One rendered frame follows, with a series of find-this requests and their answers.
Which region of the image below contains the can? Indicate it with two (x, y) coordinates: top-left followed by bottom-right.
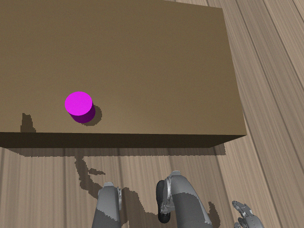
(65, 92), (95, 123)

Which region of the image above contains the right robot hand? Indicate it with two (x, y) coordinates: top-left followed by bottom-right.
(232, 201), (264, 228)

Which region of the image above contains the right robot foot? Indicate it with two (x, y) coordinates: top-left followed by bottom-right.
(156, 180), (171, 223)

